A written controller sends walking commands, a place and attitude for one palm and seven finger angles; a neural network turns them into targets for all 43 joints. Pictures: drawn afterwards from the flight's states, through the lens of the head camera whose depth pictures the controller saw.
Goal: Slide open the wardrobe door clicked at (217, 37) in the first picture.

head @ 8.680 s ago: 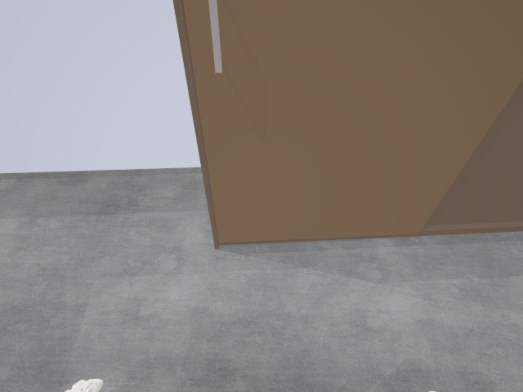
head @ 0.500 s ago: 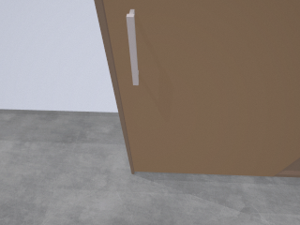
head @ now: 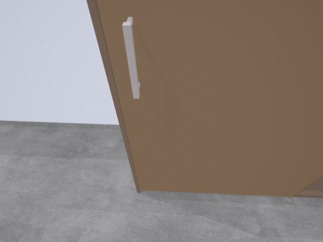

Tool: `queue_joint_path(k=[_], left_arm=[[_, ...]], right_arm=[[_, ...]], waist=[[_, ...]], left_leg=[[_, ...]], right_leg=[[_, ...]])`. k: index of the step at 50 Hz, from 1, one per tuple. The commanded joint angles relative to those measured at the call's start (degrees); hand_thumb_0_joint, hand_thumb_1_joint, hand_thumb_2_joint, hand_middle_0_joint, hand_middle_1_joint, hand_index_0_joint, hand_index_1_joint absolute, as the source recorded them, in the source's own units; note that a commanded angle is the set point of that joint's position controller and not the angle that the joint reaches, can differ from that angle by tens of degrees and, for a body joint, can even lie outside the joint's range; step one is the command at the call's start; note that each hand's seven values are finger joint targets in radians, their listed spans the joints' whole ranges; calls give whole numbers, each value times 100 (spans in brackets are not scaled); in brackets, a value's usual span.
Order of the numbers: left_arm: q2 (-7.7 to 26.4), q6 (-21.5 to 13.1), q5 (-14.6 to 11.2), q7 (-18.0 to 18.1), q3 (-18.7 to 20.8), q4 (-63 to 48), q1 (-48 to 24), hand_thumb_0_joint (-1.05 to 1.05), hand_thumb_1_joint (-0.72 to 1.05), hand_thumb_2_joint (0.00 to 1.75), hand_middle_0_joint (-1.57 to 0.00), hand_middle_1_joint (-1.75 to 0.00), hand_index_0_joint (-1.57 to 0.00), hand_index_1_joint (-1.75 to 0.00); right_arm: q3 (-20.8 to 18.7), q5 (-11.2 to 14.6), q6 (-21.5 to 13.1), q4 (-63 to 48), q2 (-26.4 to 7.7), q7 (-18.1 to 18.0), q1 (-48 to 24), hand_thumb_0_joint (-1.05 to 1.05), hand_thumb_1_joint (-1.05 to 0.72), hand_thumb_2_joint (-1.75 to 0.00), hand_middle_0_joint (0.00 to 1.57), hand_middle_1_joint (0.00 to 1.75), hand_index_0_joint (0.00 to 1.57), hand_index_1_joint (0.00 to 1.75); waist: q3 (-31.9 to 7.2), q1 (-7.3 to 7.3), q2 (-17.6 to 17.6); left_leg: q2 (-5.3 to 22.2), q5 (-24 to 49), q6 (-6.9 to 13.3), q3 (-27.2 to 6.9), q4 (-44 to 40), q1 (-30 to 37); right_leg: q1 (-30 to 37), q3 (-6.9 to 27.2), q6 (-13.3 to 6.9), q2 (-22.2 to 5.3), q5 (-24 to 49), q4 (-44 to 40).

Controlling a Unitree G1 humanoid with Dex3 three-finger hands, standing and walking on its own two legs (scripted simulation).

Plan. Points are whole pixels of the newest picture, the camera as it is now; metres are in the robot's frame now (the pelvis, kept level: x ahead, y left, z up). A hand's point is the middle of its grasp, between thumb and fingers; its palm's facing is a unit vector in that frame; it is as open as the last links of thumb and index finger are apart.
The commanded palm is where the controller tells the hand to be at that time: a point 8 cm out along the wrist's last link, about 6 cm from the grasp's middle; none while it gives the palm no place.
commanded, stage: come to a stop and stand still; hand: left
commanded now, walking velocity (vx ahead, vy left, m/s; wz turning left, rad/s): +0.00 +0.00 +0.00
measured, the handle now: (133, 62) +0.49 +0.10 +0.20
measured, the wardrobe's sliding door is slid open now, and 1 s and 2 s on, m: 0.00 0.00 0.00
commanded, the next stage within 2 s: look again from close up in 0.46 s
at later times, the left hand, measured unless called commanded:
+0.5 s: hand out of the picture +0.01 +0.17 -0.17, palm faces +0.03 -0.98 -0.21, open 7.4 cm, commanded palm none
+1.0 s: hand out of the picture +0.00 +0.17 -0.17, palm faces +0.04 -0.98 -0.20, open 7.4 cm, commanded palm none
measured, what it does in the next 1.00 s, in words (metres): stands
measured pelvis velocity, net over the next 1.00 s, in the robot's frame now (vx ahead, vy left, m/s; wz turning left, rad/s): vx -0.01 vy -0.01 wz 0.01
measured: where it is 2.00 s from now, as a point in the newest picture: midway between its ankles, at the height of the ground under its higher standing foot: outside the picture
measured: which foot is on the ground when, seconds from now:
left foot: down 0.00-1.00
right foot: down 0.00-1.00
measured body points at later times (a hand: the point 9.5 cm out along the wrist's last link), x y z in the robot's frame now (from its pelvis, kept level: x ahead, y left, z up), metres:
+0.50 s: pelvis +0.00 -0.01 +0.00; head +0.01 -0.02 +0.45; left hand +0.01 +0.22 -0.15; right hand +0.01 -0.24 -0.16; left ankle -0.04 +0.12 -0.74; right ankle -0.03 -0.10 -0.74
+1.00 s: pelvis -0.01 -0.01 +0.00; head +0.00 -0.01 +0.45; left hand +0.00 +0.22 -0.15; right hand +0.01 -0.23 -0.16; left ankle -0.04 +0.12 -0.74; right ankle -0.03 -0.10 -0.74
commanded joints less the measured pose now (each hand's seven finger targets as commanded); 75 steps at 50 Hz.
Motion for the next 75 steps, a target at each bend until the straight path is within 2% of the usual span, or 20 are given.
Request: queue_joint_path(k=[1, 11, 18, 25, 30, 34, 36, 39, 41, 50, 60, 63, 68, 69, 70, 71, 72, 73, 74, 75], left_arm=[[738, -73, 12, 17, 139, -210, 288, 0, 90, 90, -20, -30, -20, -30], [799, -87, 3, 5, 155, -246, 242, 0, 90, 90, -20, -30, -20, -30], [839, -90, -7, -2, 159, -247, 227, 0, 90, 90, -20, -30, -20, -30], [825, -85, -16, -12, 156, -236, 230, 0, 90, 90, -20, -30, -20, -30], [807, -81, -16, -17, 150, -214, 243, 0, 90, 90, -20, -30, -20, -30], [801, -82, -18, -18, 149, -202, 265, 0, 90, 90, -20, -30, -20, -30], [785, -85, -4, -17, 150, -201, 267, 0, 90, 90, -20, -30, -20, -30], [793, -92, -16, -15, 152, -183, 296, 0, 90, 90, -20, -30, -20, -30], [764, -90, -7, -12, 148, -190, 292, 0, 90, 90, -20, -30, -20, -30], [749, -82, -16, -16, 135, -169, 308, 0, 90, 90, -20, -30, -20, -30], [706, -79, -10, -15, 136, -137, 335, 0, 90, 90, -20, -30, -20, -30], [728, -86, -7, -13, 132, -128, 353, 0, 90, 90, -20, -30, -20, -30], [710, -86, -9, -9, 135, -129, 357, 0, 90, 90, -20, -30, -20, -30], [656, -152, 30, 247, 110, 117, 974, 0, 90, 90, -20, -30, -20, -30], [2035, -1445, -1219, 120, 824, -8718, -3401, 0, 88, 89, -20, -32, -20, -32], [2629, -1405, -886, 461, 1478, -8516, -2511, 0, 85, 88, -20, -33, -20, -33], [595, -675, -875, 391, 320, -7084, 492, 0, 83, 87, -21, -34, -21, -34], [0, -456, -1098, 342, 168, -6536, 703, 0, 81, 86, -21, -36, -21, -36], [122, -707, -1143, 224, 176, -6918, 155, 0, 78, 85, -21, -37, -21, -37], [406, -1043, -1142, 100, 602, -6551, 287, 0, 76, 84, -21, -39, -21, -39]], right_arm=[[-128, 14, -51, -127, -506, -54, 344, 0, -90, -90, 20, 30, 20, 30], [-132, 13, -45, -122, -541, -51, 281, 0, -90, -90, 20, 30, 20, 30], [-129, 8, -35, -107, -592, -46, 276, 0, -90, -90, 20, 30, 20, 30], [-120, 9, -44, -79, -598, -47, 302, 0, -90, -90, 20, 30, 20, 30], [-115, 10, -38, -64, -595, -47, 307, 0, -90, -90, 20, 30, 20, 30], [-112, 6, -47, -45, -591, -47, 317, 0, -90, -90, 20, 30, 20, 30], [-113, 12, -47, -39, -553, -49, 345, 0, -90, -90, 20, 30, 20, 30], [-119, 10, -52, -47, -585, -49, 336, 0, -90, -90, 20, 30, 20, 30], [-121, 14, -52, -30, -529, -50, 353, 0, -90, -90, 20, 30, 20, 30], [-124, 9, -50, -24, -553, -44, 345, 0, -90, -90, 20, 30, 20, 30], [-125, 8, -62, -12, -545, -48, 341, 0, -90, -90, 20, 30, 20, 30], [-126, 17, -60, -10, -546, -45, 341, 0, -90, -90, 20, 30, 20, 30], [-124, 15, -63, 1, -529, -45, 366, 0, -90, -90, 20, 30, 20, 30], [-162, 87, -83, -408, -587, 4, -245, 0, -90, -90, 20, 30, 20, 30], [-206, 357, -930, -2336, -1533, -257, 15, 0, -90, -90, 20, 30, 20, 30], [-42, 341, -1309, -2178, -951, -459, -485, 0, -90, -90, 20, 30, 20, 30], [-132, 305, -1552, -2402, -770, -384, -314, 0, -90, -90, 20, 30, 20, 30], [-174, 406, -1617, -2179, -896, -374, -258, 0, -90, -90, 20, 30, 20, 30], [-268, 369, -1705, -2564, -1065, -346, -384, 0, -90, -90, 20, 30, 20, 30], [-391, 261, -1754, -2601, -1151, -321, -307, 0, -90, -90, 20, 30, 20, 30]], waist=[[31, 12, -155], [-16, 20, -124], [-15, 17, -145], [8, 25, -4], [63, 25, -74], [46, 35, 7], [88, 33, -122], [-24, 31, -90], [76, 35, -139], [130, 33, -50], [136, 44, 22], [119, 49, -89], [86, 42, 1], [157, 253, -55], [-2701, -497, 943], [-2107, -106, 1446], [-1773, 10, 1201], [-1071, -173, 531], [-291, -302, 156], [-239, -342, -471]], left_leg=[[510, 1440, 196, -429, -314, -91], [510, 1358, 160, -416, -335, -54], [501, 1236, 131, -427, -376, -69], [521, 1217, 132, -437, -427, -84], [516, 1091, 129, -461, -463, -126], [528, 1162, 137, -468, -475, -110], [534, 1187, 144, -480, -484, -139], [526, 1201, 137, -479, -463, -98], [528, 1237, 149, -490, -484, -132], [522, 1123, 149, -534, -530, -155], [530, 1157, 158, -550, -569, -163], [522, 1144, 154, -546, -558, -178], [521, 1200, 157, -566, -561, -179], [520, 1255, -16, -224, 882, -524], [-149, 1815, 192, -383, -58, 940], [-47, 1846, 170, -168, 19, 925], [58, 2169, 151, -339, -131, 499], [39, 1819, 90, -449, 61, 122], [-18, 1211, 119, -556, 245, -367], [-63, 782, 109, -555, 468, -793]], right_leg=[[91, 533, -181, -579, 2077, -440], [165, 566, -193, -595, 2127, -553], [160, 578, -192, -601, 1957, -635], [147, 562, -191, -584, 1747, -685], [101, 571, -183, -575, 1523, -747], [100, 553, -187, -574, 1538, -732], [127, 524, -181, -560, 1586, -731], [157, 544, -181, -581, 1631, -722], [155, 515, -178, -575, 1681, -724], [41, 525, -164, -562, 1340, -768], [50, 520, -154, -561, 1319, -768], [91, 498, -145, -580, 1359, -776], [123, 483, -147, -573, 1360, -770], [7, 940, 103, -1015, 4087, -679], [763, 475, -63, -404, 3200, -215], [426, 405, -105, -117, 2019, -2], [140, -125, -115, -20, 1274, 154], [-344, -278, -9, -4, 1119, 45], [-851, -309, 51, -3, 841, -12], [-1222, -354, 75, 17, 415, 25]])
